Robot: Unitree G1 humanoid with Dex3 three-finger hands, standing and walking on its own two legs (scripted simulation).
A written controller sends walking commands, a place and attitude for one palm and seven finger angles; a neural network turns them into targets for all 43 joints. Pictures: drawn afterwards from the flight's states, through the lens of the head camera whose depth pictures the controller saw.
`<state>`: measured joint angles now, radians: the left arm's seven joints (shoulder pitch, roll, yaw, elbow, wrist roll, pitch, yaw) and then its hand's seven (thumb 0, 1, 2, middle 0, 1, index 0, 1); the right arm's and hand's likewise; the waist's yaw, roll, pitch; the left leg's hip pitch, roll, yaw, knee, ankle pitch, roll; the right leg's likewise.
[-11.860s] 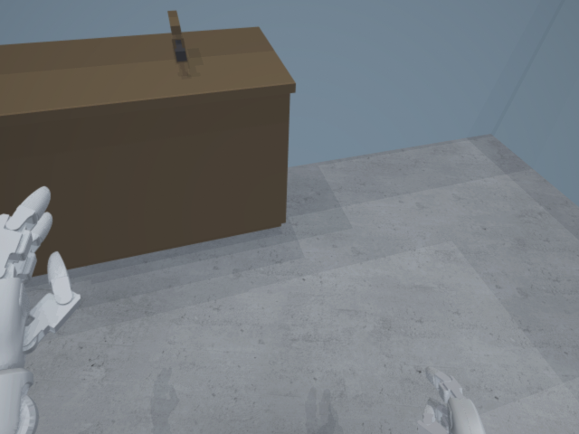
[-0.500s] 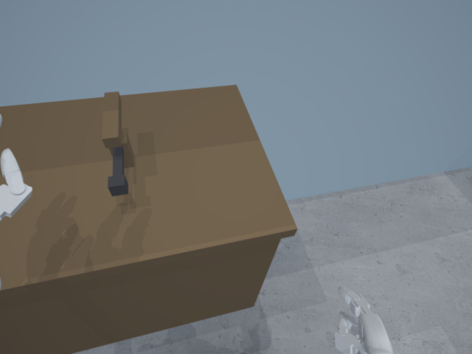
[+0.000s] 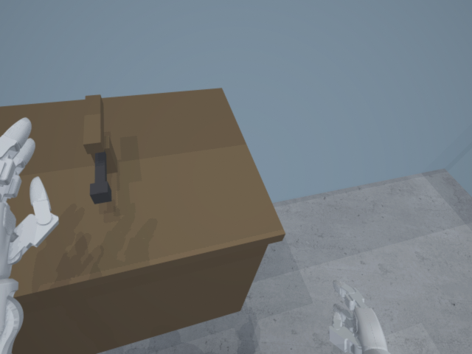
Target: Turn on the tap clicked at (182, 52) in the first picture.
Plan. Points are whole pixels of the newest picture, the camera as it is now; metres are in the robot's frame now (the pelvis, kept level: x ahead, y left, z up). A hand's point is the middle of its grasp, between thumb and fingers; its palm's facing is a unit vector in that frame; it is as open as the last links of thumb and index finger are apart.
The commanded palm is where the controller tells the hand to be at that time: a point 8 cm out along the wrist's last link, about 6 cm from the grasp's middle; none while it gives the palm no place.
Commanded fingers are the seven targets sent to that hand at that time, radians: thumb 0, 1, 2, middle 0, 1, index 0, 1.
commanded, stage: shuffle to correct the standing spot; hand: left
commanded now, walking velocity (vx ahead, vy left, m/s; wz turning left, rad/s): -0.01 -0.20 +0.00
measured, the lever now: (101, 192) +0.35 +0.27 +0.04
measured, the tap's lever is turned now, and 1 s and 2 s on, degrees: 0 0 0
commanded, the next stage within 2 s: come to a stop and stand still in 0.08 s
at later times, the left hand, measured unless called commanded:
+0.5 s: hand (59, 221) +0.22 +0.24 +0.16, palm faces +0.39 -0.81 -0.44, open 7.4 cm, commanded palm +0.15 +0.26 +0.18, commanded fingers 0.00 0.90 0.90 -0.20 -0.30 -0.20 -0.30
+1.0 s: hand (24, 220) +0.22 +0.28 +0.17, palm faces +0.44 -0.85 -0.29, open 7.4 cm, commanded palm +0.16 +0.30 +0.18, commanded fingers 0.00 0.90 0.90 -0.20 -0.30 -0.20 -0.30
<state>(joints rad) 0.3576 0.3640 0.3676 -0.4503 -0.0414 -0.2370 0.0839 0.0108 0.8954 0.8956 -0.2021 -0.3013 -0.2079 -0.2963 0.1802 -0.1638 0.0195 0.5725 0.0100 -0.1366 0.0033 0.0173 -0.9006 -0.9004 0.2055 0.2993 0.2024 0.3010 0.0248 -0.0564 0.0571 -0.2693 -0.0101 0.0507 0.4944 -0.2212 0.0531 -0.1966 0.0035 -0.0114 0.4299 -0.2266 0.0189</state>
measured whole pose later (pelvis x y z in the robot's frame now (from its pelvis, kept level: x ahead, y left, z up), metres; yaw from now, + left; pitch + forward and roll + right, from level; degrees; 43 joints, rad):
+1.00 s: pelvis +0.00 +0.02 +0.00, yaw +1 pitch -1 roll -2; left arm 0.36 0.35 0.36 -0.46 -0.04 -0.25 0.11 0.01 0.90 0.90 -0.20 -0.30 -0.21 -0.30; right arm 0.18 -0.17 0.03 0.60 0.00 -0.16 -0.01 0.02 -0.90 -0.90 0.21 0.30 0.20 0.30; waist 0.04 -0.05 0.05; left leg -0.25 -0.04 0.05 0.48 -0.22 0.08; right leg -0.17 -0.03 -0.02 0.41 -0.23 0.04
